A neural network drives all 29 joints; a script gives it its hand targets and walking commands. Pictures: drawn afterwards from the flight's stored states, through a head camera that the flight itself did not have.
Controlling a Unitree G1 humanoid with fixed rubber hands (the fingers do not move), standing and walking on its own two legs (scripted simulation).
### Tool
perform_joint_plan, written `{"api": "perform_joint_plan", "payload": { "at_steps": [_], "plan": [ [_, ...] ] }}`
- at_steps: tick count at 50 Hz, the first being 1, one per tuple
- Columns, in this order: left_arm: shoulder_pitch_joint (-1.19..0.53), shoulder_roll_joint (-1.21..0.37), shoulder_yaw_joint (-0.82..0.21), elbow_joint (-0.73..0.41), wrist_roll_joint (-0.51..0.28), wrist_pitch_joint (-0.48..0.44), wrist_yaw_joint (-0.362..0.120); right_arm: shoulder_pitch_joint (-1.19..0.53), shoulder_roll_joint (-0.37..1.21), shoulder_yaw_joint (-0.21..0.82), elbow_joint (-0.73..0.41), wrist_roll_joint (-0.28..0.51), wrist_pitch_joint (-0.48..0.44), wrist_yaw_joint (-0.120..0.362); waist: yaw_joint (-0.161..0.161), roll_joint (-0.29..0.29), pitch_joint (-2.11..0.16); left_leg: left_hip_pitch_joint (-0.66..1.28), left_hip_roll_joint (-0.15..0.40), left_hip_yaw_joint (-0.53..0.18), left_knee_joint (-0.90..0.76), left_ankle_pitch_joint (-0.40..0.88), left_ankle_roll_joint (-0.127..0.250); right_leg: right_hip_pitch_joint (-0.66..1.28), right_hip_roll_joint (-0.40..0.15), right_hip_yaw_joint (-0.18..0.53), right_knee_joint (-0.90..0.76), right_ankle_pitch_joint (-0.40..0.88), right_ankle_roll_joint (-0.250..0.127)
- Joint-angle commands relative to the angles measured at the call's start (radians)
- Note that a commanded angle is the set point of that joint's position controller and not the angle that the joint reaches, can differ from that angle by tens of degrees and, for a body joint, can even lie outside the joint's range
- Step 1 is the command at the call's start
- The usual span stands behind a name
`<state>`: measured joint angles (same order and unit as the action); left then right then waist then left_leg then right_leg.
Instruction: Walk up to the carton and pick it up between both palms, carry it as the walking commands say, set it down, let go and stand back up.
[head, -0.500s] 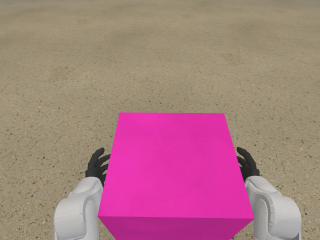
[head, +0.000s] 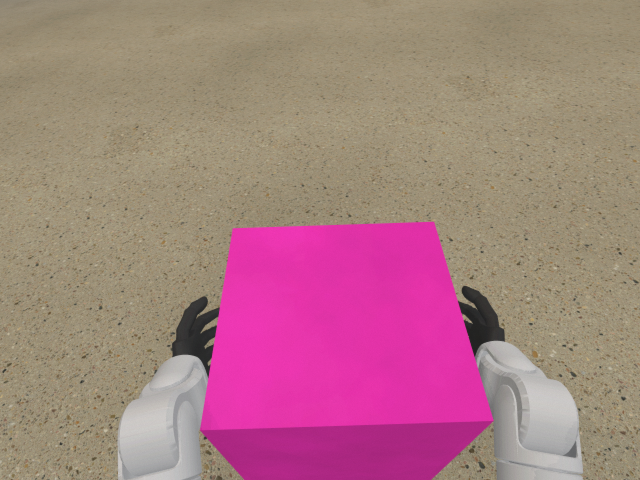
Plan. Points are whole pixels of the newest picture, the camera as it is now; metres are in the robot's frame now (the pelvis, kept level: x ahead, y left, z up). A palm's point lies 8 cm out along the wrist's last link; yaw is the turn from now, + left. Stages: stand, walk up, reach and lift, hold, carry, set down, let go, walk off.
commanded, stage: carry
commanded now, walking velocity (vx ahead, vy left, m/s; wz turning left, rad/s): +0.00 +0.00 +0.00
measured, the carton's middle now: (336, 365) +0.27 +0.00 +0.01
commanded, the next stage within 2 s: hold in 1.10 s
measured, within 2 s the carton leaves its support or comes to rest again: neither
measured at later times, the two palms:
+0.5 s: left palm (189, 353) +0.26 +0.18 +0.07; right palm (467, 334) +0.27 -0.16 +0.06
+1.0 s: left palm (188, 355) +0.26 +0.18 +0.07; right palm (469, 338) +0.26 -0.16 +0.06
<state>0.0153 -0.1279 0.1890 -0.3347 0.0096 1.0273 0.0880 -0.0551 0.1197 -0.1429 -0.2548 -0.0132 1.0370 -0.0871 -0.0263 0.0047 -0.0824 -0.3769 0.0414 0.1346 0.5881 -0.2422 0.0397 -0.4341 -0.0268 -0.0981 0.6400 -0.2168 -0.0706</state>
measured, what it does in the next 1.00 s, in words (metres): stands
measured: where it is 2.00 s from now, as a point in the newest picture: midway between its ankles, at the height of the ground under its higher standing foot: outside the picture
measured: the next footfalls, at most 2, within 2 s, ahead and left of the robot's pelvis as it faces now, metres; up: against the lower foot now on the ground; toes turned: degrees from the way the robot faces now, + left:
none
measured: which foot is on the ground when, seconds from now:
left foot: down 0.00-1.00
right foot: down 0.00-1.00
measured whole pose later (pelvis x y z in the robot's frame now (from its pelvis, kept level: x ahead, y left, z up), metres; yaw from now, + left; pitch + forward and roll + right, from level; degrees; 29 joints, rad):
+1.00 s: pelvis +0.01 +0.01 +0.00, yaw +0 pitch +1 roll +2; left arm 0.02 -0.11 0.18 -0.29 0.01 0.96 0.07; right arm -0.05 0.12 -0.14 -0.21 -0.01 0.96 -0.08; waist -0.03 -0.03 -0.09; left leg -0.38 0.04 0.13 0.58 -0.23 0.02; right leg -0.43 -0.02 -0.09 0.63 -0.23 -0.07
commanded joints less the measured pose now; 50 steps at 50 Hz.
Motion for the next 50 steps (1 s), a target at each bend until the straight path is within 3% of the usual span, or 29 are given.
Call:
{"api": "perform_joint_plan", "payload": {
  "at_steps": [1, 2, 3, 4, 5, 10, 12, 14, 16, 17, 18, 19, 20, 23, 25, 27, 30, 31, 34, 36, 37, 40, 41, 43, 44, 47, 48, 49, 50],
  "plan": [
    [-0.461, -0.601, -0.643, -0.069, -0.131, -0.033, -0.109, -0.401, 0.658, 0.630, -0.119, 0.148, -0.037, 0.082, 0.012, -0.055, -0.168, 0.100, 0.059, -0.107, -0.074, -0.091, -0.013, -0.036, -0.118, 0.215, -0.319, -0.182, 0.000],
    [-0.475, -0.553, -0.603, -0.033, -0.102, -0.055, -0.109, -0.375, 0.649, 0.605, -0.018, 0.127, -0.047, 0.088, 0.015, -0.053, -0.182, 0.101, 0.052, -0.121, -0.074, -0.086, -0.002, -0.038, -0.117, 0.224, -0.329, -0.158, 0.003],
    [-0.426, -0.601, -0.640, -0.080, -0.134, -0.048, -0.109, -0.380, 0.680, 0.659, -0.134, 0.160, -0.044, 0.082, 0.015, -0.122, -0.193, 0.112, 0.058, -0.132, -0.069, -0.096, 0.006, -0.033, -0.123, 0.224, -0.350, -0.220, 0.008],
    [-0.480, -0.689, -0.728, -0.258, -0.200, -0.031, -0.106, -0.459, 0.775, 0.745, -0.305, 0.226, -0.029, 0.077, 0.012, -0.091, -0.176, 0.141, 0.072, -0.135, -0.087, -0.132, 0.012, -0.064, -0.116, 0.218, -0.351, -0.282, 0.005],
    [-0.412, -0.531, -0.575, 0.013, -0.084, -0.042, -0.109, -0.381, 0.611, 0.606, -0.048, 0.124, -0.044, 0.082, 0.020, -0.070, -0.219, 0.117, 0.054, -0.118, -0.064, -0.069, -0.003, 0.001, -0.129, 0.237, -0.342, -0.219, 0.008],
    [-0.444, -0.567, -0.603, -0.016, -0.104, -0.058, -0.120, -0.465, 0.637, 0.633, -0.102, 0.140, -0.064, 0.090, 0.020, -0.067, -0.147, 0.092, 0.050, -0.136, -0.091, -0.167, 0.014, -0.088, -0.105, 0.213, -0.365, -0.351, 0.010],
    [-0.537, -0.542, -0.627, -0.065, -0.122, -0.085, -0.117, -0.365, 0.625, 0.562, 0.007, 0.101, -0.077, 0.101, 0.017, 0.034, -0.176, 0.057, 0.113, -0.204, -0.189, -0.208, 0.025, -0.030, -0.069, 0.152, -0.253, -0.199, 0.018],
    [-0.470, -0.609, -0.665, -0.144, -0.164, -0.080, -0.107, -0.442, 0.644, 0.647, -0.214, 0.168, -0.081, 0.085, 0.021, -0.020, -0.178, 0.087, 0.128, -0.176, -0.174, -0.107, 0.017, 0.027, -0.069, 0.153, -0.234, -0.057, 0.004],
    [-0.476, -0.554, -0.619, -0.057, -0.131, -0.076, -0.107, -0.360, 0.627, 0.593, -0.049, 0.110, -0.078, 0.081, 0.019, -0.067, -0.261, 0.113, 0.104, -0.144, -0.100, 0.007, 0.015, 0.093, -0.115, 0.180, -0.233, 0.120, 0.000],
    [-0.476, -0.576, -0.642, -0.082, -0.135, -0.083, -0.112, -0.388, 0.648, 0.614, -0.103, 0.133, -0.089, 0.087, 0.015, 0.003, -0.316, 0.128, 0.092, -0.125, -0.082, 0.037, 0.000, 0.136, -0.114, 0.175, -0.211, 0.207, 0.002],
    [-0.464, -0.539, -0.607, -0.018, -0.104, -0.097, -0.118, -0.353, 0.621, 0.580, -0.018, 0.100, -0.097, 0.093, 0.015, -0.082, -0.293, 0.095, 0.070, -0.115, -0.065, -0.005, -0.011, 0.121, -0.131, 0.212, -0.248, 0.152, 0.010],
    [-0.423, -0.567, -0.609, -0.010, -0.101, -0.103, -0.126, -0.454, 0.630, 0.629, -0.115, 0.133, -0.111, 0.103, 0.019, -0.098, -0.241, 0.105, 0.075, -0.120, -0.064, -0.022, -0.016, 0.066, -0.130, 0.208, -0.276, 0.066, 0.010],
    [-0.456, -0.553, -0.564, 0.097, -0.070, -0.107, -0.132, -0.462, 0.627, 0.594, -0.010, 0.095, -0.114, 0.103, 0.023, -0.094, -0.212, 0.097, 0.080, -0.113, -0.068, -0.017, -0.021, 0.079, -0.136, 0.212, -0.295, 0.037, 0.016],
    [-0.515, -0.630, -0.686, -0.201, -0.180, -0.099, -0.114, -0.414, 0.720, 0.676, -0.191, 0.183, -0.097, 0.094, 0.020, -0.021, -0.230, 0.115, 0.085, -0.159, -0.109, -0.093, 0.015, 0.063, -0.118, 0.211, -0.306, -0.186, 0.016],
    [-0.443, -0.549, -0.585, 0.028, -0.098, -0.093, -0.125, -0.367, 0.620, 0.580, -0.013, 0.098, -0.095, 0.104, 0.018, -0.051, -0.265, 0.154, 0.112, -0.159, -0.109, 0.011, 0.020, 0.065, -0.091, 0.150, -0.239, 0.018, 0.008],
    [-0.469, -0.546, -0.618, -0.026, -0.115, -0.107, -0.128, -0.380, 0.631, 0.588, -0.015, 0.103, -0.106, 0.103, 0.017, -0.039, -0.247, 0.094, 0.100, -0.126, -0.093, 0.049, 0.000, 0.119, -0.107, 0.166, -0.208, 0.216, 0.003],
    [-0.547, -0.619, -0.699, -0.220, -0.189, -0.091, -0.119, -0.374, 0.699, 0.639, -0.142, 0.152, -0.084, 0.096, 0.018, -0.018, -0.241, 0.111, 0.105, -0.146, -0.121, -0.055, 0.010, 0.077, -0.093, 0.167, -0.236, -0.010, 0.004],
    [-0.451, -0.562, -0.599, 0.007, -0.114, -0.085, -0.128, -0.387, 0.619, 0.567, -0.034, 0.106, -0.094, 0.102, 0.027, 0.033, -0.232, 0.115, 0.108, -0.141, -0.138, -0.077, 0.007, 0.076, -0.090, 0.158, -0.245, -0.053, 0.007],
    [-0.465, -0.537, -0.622, -0.009, -0.106, -0.102, -0.125, -0.369, 0.651, 0.602, 0.003, 0.113, -0.107, 0.110, 0.025, 0.014, -0.213, 0.105, 0.098, -0.128, -0.111, -0.065, -0.004, 0.048, -0.114, 0.190, -0.267, 0.004, 0.007],
    [-0.500, -0.592, -0.655, -0.134, -0.154, -0.092, -0.117, -0.431, 0.672, 0.636, -0.151, 0.160, -0.100, 0.100, 0.027, 0.016, -0.194, 0.092, 0.124, -0.168, -0.165, -0.116, 0.009, 0.051, -0.080, 0.160, -0.239, -0.084, -0.005],
    [-0.436, -0.570, -0.588, 0.027, -0.100, -0.093, -0.120, -0.429, 0.628, 0.606, -0.073, 0.118, -0.100, 0.100, 0.028, -0.074, -0.182, 0.079, 0.132, -0.167, -0.149, -0.113, 0.009, 0.039, -0.071, 0.148, -0.264, -0.091, -0.002],
    [-0.476, -0.645, -0.712, -0.216, -0.194, -0.061, -0.108, -0.371, 0.710, 0.680, -0.231, 0.186, -0.067, 0.087, 0.019, -0.022, -0.243, 0.137, 0.091, -0.110, -0.091, -0.004, -0.008, 0.076, -0.102, 0.160, -0.246, 0.039, -0.002],
    [-0.436, -0.554, -0.637, -0.029, -0.106, -0.057, -0.111, -0.329, 0.624, 0.586, -0.015, 0.109, -0.066, 0.096, 0.023, 0.046, -0.255, 0.129, 0.085, -0.089, -0.081, -0.004, -0.017, 0.077, -0.111, 0.176, -0.242, 0.059, -0.003],
    [-0.455, -0.552, -0.602, 0.010, -0.096, -0.086, -0.126, -0.442, 0.599, 0.575, -0.062, 0.108, -0.102, 0.106, 0.025, -0.003, -0.216, 0.125, 0.108, -0.124, -0.119, -0.052, -0.005, 0.059, -0.107, 0.175, -0.253, -0.007, 0.002],
    [-0.443, -0.496, -0.529, 0.123, -0.038, -0.110, -0.129, -0.402, 0.592, 0.542, 0.091, 0.070, -0.115, 0.114, 0.024, -0.011, -0.208, 0.098, 0.105, -0.117, -0.095, -0.004, -0.011, 0.094, -0.111, 0.171, -0.241, 0.106, 0.005],
    [-0.523, -0.578, -0.634, -0.021, -0.122, -0.114, -0.134, -0.404, 0.638, 0.585, -0.024, 0.090, -0.119, 0.110, 0.028, 0.022, -0.210, 0.118, 0.096, -0.119, -0.111, -0.127, -0.002, 0.024, -0.119, 0.211, -0.297, -0.126, 0.008],
    [-0.461, -0.657, -0.707, -0.188, -0.193, -0.080, -0.120, -0.445, 0.692, 0.690, -0.287, 0.188, -0.093, 0.090, 0.026, -0.046, -0.178, 0.136, 0.100, -0.137, -0.121, -0.107, 0.009, -0.005, -0.112, 0.198, -0.299, -0.149, -0.004],
    [-0.527, -0.597, -0.648, -0.073, -0.132, -0.092, -0.130, -0.431, 0.657, 0.608, -0.087, 0.115, -0.103, 0.104, 0.024, -0.029, -0.202, 0.133, 0.097, -0.123, -0.102, -0.106, -0.003, 0.010, -0.113, 0.211, -0.317, -0.170, 0.010],
    [-0.519, -0.566, -0.642, -0.130, -0.142, -0.089, -0.114, -0.391, 0.656, 0.602, -0.091, 0.142, -0.091, 0.104, 0.023, 0.030, -0.205, 0.129, 0.102, -0.133, -0.127, -0.083, -0.009, 0.045, -0.114, 0.194, -0.287, -0.122, 0.001]
  ]
}}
